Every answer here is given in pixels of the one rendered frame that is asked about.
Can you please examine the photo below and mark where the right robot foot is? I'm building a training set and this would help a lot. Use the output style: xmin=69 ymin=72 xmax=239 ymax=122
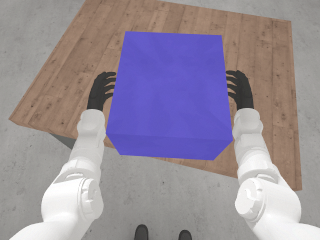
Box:
xmin=178 ymin=230 xmax=192 ymax=240

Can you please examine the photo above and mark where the table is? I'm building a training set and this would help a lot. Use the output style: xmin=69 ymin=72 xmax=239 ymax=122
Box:
xmin=9 ymin=0 xmax=303 ymax=192

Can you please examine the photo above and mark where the robot foot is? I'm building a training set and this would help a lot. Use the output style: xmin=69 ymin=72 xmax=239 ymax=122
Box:
xmin=134 ymin=224 xmax=149 ymax=240
xmin=178 ymin=230 xmax=192 ymax=240

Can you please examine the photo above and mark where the carton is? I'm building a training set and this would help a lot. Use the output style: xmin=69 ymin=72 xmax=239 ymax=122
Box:
xmin=105 ymin=31 xmax=233 ymax=161

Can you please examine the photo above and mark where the left robot hand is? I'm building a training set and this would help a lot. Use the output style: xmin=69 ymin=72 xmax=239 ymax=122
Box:
xmin=86 ymin=71 xmax=116 ymax=112

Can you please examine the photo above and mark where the robot right upper arm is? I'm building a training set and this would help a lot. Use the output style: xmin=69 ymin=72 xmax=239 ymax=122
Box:
xmin=235 ymin=177 xmax=320 ymax=240

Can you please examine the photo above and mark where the left robot forearm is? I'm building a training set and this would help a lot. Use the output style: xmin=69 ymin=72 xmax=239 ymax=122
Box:
xmin=41 ymin=109 xmax=106 ymax=220

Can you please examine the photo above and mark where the right robot hand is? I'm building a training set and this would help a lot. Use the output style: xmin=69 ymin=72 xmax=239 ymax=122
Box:
xmin=225 ymin=70 xmax=254 ymax=111

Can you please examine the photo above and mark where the left robot foot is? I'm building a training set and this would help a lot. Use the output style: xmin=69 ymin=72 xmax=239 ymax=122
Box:
xmin=134 ymin=224 xmax=149 ymax=240

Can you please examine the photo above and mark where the right robot forearm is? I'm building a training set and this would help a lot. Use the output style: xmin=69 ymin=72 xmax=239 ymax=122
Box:
xmin=232 ymin=108 xmax=302 ymax=219

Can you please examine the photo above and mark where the robot left upper arm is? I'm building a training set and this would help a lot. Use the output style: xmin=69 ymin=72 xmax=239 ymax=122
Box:
xmin=9 ymin=177 xmax=104 ymax=240

